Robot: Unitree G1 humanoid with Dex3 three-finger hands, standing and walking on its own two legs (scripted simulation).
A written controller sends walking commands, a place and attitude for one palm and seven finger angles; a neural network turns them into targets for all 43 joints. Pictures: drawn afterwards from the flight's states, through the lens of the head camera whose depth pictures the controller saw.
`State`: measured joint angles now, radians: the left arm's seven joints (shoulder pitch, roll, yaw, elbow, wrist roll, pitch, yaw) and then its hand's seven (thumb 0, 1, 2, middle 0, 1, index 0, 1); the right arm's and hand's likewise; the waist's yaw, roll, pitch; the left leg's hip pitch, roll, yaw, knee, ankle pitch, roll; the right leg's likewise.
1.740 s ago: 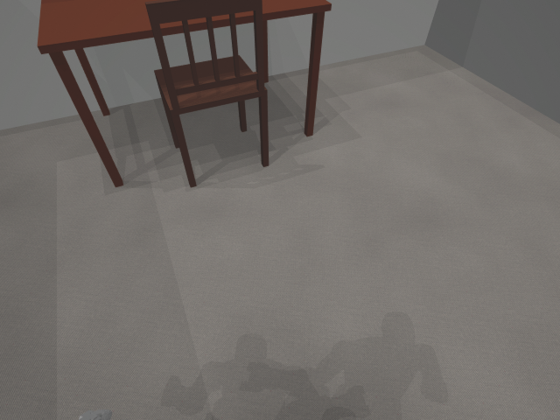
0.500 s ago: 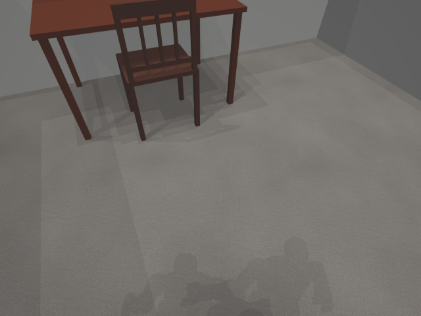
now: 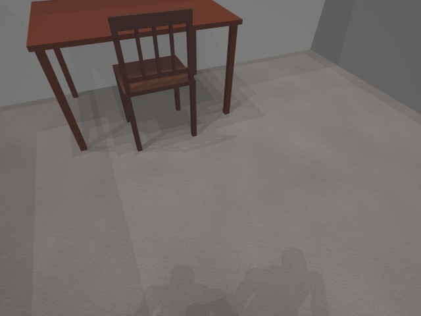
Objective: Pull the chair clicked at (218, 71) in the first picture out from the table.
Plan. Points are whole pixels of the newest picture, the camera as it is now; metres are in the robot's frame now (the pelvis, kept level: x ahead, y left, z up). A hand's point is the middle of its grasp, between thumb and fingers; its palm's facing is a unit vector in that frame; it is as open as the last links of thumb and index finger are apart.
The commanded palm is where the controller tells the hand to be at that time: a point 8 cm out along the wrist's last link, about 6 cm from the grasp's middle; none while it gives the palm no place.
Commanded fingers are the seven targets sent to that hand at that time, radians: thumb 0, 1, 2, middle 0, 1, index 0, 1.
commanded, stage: walk to a spot facing it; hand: left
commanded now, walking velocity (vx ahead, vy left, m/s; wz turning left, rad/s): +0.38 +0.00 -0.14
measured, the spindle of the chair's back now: (156, 51) +1.39 +0.39 -0.11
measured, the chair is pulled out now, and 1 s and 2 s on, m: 0.00 0.00 0.00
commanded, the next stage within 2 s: turn to face it in 1.56 s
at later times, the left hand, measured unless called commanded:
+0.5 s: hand (153, 258) +0.30 +0.17 -0.18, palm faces -0.13 -0.97 -0.21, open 7.3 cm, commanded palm none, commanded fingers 0.00 0.90 0.90 -0.20 -0.30 -0.20 -0.30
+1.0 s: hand (153, 235) +0.37 +0.19 -0.19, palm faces -0.02 -0.99 -0.13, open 7.4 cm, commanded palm none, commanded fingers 0.00 0.90 0.90 -0.20 -0.30 -0.20 -0.30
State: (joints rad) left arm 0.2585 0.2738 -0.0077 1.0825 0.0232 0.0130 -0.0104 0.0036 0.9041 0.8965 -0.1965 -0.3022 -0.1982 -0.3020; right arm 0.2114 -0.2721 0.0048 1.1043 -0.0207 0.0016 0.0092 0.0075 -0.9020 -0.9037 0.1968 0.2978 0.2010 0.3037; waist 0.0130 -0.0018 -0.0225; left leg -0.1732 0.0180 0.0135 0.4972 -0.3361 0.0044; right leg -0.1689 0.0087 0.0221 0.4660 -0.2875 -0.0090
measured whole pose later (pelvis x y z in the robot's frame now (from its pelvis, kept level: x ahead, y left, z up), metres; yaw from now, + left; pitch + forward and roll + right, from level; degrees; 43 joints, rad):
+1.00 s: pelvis +0.38 +0.01 -0.01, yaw -5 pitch -2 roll -2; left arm 0.36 0.19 0.05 1.10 0.03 -0.01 -0.01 0.01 0.91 0.90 -0.20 -0.30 -0.20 -0.30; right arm 0.22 -0.16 -0.04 0.98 -0.03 -0.08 0.01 0.00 -0.91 -0.90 0.19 0.30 0.20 0.30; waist 0.01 -0.04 0.01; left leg -0.30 0.08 0.18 0.61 -0.29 0.06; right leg -0.34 -0.04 -0.08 1.05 -0.42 -0.03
